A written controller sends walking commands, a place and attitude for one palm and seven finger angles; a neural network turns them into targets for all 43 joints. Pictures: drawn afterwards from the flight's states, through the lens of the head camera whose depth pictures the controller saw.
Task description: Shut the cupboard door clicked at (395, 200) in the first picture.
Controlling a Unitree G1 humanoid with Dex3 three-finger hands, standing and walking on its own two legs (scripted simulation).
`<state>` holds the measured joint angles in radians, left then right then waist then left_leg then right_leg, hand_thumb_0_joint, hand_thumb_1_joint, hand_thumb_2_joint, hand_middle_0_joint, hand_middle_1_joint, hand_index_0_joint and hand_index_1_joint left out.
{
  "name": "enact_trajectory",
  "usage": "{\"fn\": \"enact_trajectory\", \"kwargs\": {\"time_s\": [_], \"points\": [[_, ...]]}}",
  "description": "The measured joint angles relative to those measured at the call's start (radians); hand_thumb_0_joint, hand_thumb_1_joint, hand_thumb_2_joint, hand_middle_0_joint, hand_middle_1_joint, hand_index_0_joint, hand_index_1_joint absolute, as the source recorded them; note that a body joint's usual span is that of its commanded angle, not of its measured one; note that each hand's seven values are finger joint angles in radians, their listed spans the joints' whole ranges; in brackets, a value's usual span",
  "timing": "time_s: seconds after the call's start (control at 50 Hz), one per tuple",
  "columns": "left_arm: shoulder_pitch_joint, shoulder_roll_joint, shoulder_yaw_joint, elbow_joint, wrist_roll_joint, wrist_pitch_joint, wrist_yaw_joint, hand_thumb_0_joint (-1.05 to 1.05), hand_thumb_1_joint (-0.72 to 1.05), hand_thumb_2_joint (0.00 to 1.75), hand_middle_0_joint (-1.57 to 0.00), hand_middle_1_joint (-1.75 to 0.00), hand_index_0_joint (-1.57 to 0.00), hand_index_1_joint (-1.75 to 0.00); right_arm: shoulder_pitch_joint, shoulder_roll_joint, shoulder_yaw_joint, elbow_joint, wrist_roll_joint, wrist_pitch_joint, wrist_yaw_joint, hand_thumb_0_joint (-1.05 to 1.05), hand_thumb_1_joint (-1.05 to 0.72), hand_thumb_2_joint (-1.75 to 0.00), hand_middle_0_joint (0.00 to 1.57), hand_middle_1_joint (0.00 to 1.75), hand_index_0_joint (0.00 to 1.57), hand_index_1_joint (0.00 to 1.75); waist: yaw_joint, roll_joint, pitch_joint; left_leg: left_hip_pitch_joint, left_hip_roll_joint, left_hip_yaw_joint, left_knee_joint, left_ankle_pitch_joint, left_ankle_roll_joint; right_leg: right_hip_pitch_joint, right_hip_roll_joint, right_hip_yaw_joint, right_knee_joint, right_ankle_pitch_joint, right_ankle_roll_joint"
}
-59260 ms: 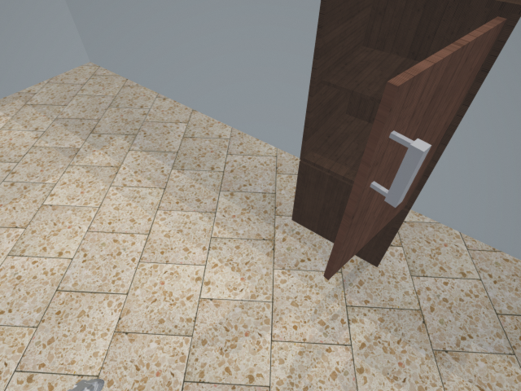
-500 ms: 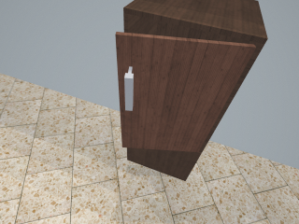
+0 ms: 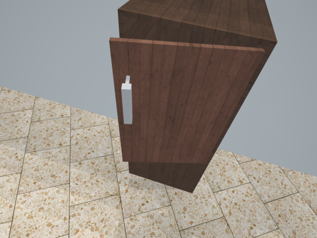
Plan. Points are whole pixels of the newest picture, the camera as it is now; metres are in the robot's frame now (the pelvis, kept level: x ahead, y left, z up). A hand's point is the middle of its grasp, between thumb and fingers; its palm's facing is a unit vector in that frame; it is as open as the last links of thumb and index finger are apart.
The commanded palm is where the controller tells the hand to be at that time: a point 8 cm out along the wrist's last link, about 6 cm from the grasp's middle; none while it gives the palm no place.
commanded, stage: shuffle to correct the standing spot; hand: left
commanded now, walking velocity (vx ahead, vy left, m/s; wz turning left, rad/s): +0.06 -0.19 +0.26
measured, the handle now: (128, 100) +0.48 +0.12 +0.08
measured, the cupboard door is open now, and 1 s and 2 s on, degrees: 18 18 18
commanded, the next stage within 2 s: come to a stop and stand still in 0.30 s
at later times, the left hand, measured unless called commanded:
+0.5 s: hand out of the picture +0.03 +0.08 -0.19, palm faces +0.12 -0.98 -0.13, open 7.3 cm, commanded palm none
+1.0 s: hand out of the picture +0.02 +0.13 -0.17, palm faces +0.13 -0.96 -0.27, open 7.4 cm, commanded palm none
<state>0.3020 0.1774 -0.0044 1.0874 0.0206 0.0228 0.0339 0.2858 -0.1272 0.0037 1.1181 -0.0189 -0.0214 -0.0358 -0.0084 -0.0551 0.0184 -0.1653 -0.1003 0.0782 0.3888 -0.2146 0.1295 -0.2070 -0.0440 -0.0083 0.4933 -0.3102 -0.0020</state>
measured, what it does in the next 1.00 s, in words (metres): steps on the spot: right foot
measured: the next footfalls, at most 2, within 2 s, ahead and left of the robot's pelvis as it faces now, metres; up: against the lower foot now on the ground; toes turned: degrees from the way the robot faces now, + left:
right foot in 0.30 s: +0.10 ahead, -0.18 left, +0.00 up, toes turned +2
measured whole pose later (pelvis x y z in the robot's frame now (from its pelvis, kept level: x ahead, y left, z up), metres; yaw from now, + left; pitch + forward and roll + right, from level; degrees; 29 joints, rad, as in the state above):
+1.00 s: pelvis +0.02 -0.07 -0.01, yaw +6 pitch -3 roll +0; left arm 0.30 0.20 0.00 0.97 0.02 0.02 0.05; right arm 0.21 -0.17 -0.02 0.95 -0.02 0.00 -0.02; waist 0.01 0.01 0.04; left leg -0.23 -0.06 0.08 0.53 -0.26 0.09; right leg -0.25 -0.03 -0.06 0.57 -0.26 -0.01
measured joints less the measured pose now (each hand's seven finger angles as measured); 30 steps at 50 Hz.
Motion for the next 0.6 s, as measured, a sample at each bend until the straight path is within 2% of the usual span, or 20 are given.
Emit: {"fn": "enact_trajectory", "kwargs": {"time_s": [0.06,0.14,0.2,0.26,0.3,0.34,0.4,0.44,0.48,0.5,0.54,0.56,0.6], "points": [[-0.006,-0.002,0.011,-0.007,0.003,0.011,-0.006,0.00,0.91,0.90,-0.20,-0.30,-0.20,-0.30,0.011,0.005,-0.006,0.000,-0.006,0.000,-0.008,0.00,-0.91,-0.90,0.21,0.30,0.20,0.30,-0.011,0.006,0.007,0.001,0.015,-0.001,0.006,-0.008,-0.004,-0.050,0.016,-0.005,0.109,-0.082,-0.007],[-0.035,-0.009,0.021,-0.018,0.003,0.017,-0.011,0.00,0.91,0.90,-0.20,-0.30,-0.20,-0.30,0.036,0.006,-0.014,0.010,-0.013,0.004,-0.011,0.00,-0.91,-0.90,0.21,0.30,0.20,0.30,-0.027,0.018,0.014,0.006,0.033,-0.028,0.004,-0.008,-0.020,-0.098,0.026,-0.014,0.183,-0.102,-0.007],[-0.056,-0.005,0.030,-0.026,0.002,0.017,-0.009,0.01,0.93,0.90,-0.20,-0.30,-0.20,-0.30,0.054,0.004,-0.020,0.022,-0.016,0.010,-0.010,0.00,-0.91,-0.90,0.21,0.30,0.20,0.30,-0.031,0.026,0.017,0.008,0.045,-0.053,0.008,-0.011,-0.038,-0.101,0.025,-0.018,0.155,-0.081,-0.005],[-0.066,-0.005,0.034,-0.039,0.000,0.009,-0.012,0.01,0.93,0.90,-0.20,-0.30,-0.20,-0.30,0.064,0.000,-0.027,0.030,-0.015,0.018,-0.008,0.00,-0.91,-0.90,0.21,0.30,0.20,0.30,-0.029,0.032,0.019,0.002,0.057,-0.071,0.036,-0.029,-0.058,-0.071,0.024,-0.026,0.066,-0.022,-0.003],[-0.061,-0.001,0.035,-0.049,-0.001,0.002,-0.014,0.01,0.93,0.90,-0.20,-0.30,-0.20,-0.30,0.069,0.001,-0.030,0.029,-0.013,0.022,-0.007,0.00,-0.91,-0.90,0.21,0.30,0.20,0.30,-0.023,0.024,0.017,-0.012,0.059,-0.073,0.077,-0.056,-0.075,-0.033,0.020,-0.025,-0.025,0.037,-0.006],[-0.056,-0.003,0.036,-0.051,-0.001,-0.002,-0.011,0.01,0.92,0.90,-0.20,-0.30,-0.20,-0.30,0.064,-0.003,-0.032,0.024,-0.010,0.026,-0.004,0.00,-0.91,-0.90,0.21,0.30,0.20,0.30,-0.017,0.026,0.022,-0.028,0.074,-0.076,0.133,-0.092,-0.092,-0.034,0.031,-0.028,-0.026,0.118,-0.003],[-0.035,-0.011,0.035,-0.058,0.002,0.000,-0.010,0.00,0.92,0.90,-0.20,-0.30,-0.20,-0.30,0.055,-0.009,-0.034,0.007,-0.010,0.038,0.000,0.00,-0.91,-0.90,0.21,0.30,0.20,0.30,-0.018,0.041,0.015,-0.077,0.110,-0.078,0.243,-0.191,-0.094,-0.044,0.058,-0.058,0.011,0.075,-0.018],[-0.022,-0.017,0.037,-0.065,0.003,0.002,-0.009,0.00,0.92,0.90,-0.20,-0.30,-0.20,-0.30,0.041,-0.010,-0.036,-0.005,-0.009,0.044,0.000,0.00,-0.91,-0.90,0.21,0.30,0.20,0.30,-0.012,0.041,0.015,-0.131,0.129,-0.061,0.362,-0.247,-0.094,-0.041,0.072,-0.078,0.006,0.065,-0.034],[-0.010,-0.027,0.035,-0.063,0.003,-0.001,-0.004,0.00,0.92,0.90,-0.20,-0.30,-0.20,-0.30,0.019,-0.012,-0.035,-0.016,-0.006,0.041,0.001,0.00,-0.91,-0.90,0.20,0.30,0.20,0.30,-0.002,0.038,0.019,-0.162,0.138,-0.044,0.416,-0.258,-0.101,-0.032,0.084,-0.091,-0.010,0.070,-0.041],[-0.004,-0.032,0.031,-0.058,0.001,-0.006,-0.001,0.00,0.92,0.90,-0.20,-0.30,-0.20,-0.30,0.008,-0.014,-0.032,-0.020,-0.005,0.038,0.002,0.00,-0.91,-0.90,0.20,0.30,0.20,0.30,0.003,0.036,0.020,-0.162,0.139,-0.037,0.398,-0.245,-0.107,-0.028,0.088,-0.095,-0.017,0.072,-0.043],[0.011,-0.042,0.020,-0.041,-0.004,-0.018,0.002,0.00,0.92,0.90,-0.20,-0.30,-0.20,-0.30,-0.015,-0.015,-0.024,-0.026,0.000,0.026,0.002,0.00,-0.91,-0.90,0.20,0.30,0.19,0.30,0.010,0.037,0.018,-0.125,0.137,-0.030,0.269,-0.164,-0.117,-0.020,0.098,-0.100,-0.022,0.069,-0.042],[0.017,-0.046,0.014,-0.031,-0.008,-0.022,0.001,0.00,0.92,0.90,-0.20,-0.30,-0.20,-0.30,-0.026,-0.012,-0.021,-0.025,0.003,0.018,0.002,0.00,-0.91,-0.90,0.20,0.30,0.19,0.30,0.012,0.036,0.020,-0.102,0.137,-0.032,0.210,-0.094,-0.107,-0.015,0.102,-0.102,-0.019,0.064,-0.039],[0.020,-0.047,0.007,-0.010,-0.013,-0.022,0.001,0.00,0.91,0.90,-0.20,-0.30,-0.20,-0.30,-0.050,-0.004,-0.018,-0.014,0.003,0.012,-0.009,0.01,-0.93,-0.90,0.20,0.30,0.19,0.30,0.025,0.008,0.024,-0.069,0.120,-0.018,0.176,-0.077,-0.085,0.007,0.088,-0.088,-0.030,0.063,-0.031]]}}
